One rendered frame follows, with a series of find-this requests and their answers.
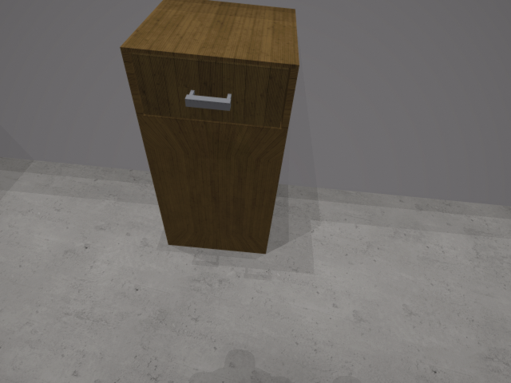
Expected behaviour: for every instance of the drawer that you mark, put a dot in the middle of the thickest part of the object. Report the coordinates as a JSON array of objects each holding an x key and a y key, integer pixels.
[{"x": 257, "y": 91}]

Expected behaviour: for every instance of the cabinet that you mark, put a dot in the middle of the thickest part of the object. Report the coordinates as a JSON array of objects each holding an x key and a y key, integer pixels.
[{"x": 215, "y": 182}]

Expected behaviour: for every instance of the handle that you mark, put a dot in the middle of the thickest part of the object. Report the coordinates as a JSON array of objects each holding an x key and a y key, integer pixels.
[{"x": 203, "y": 102}]

